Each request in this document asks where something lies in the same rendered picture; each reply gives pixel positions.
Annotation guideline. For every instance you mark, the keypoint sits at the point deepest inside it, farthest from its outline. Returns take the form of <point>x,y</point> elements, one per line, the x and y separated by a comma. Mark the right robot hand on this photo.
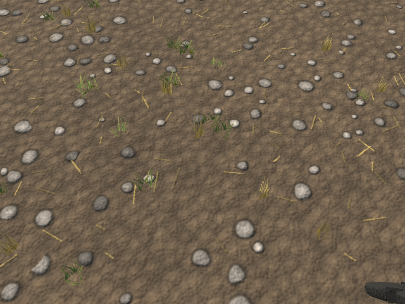
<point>387,291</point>

